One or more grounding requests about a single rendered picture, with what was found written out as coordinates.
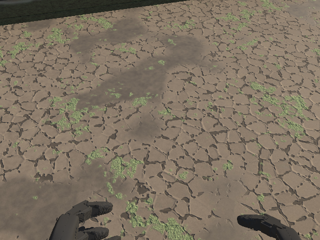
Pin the robot right hand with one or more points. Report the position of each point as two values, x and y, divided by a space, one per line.
268 225

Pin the robot left hand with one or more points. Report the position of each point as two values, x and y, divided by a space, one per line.
67 225

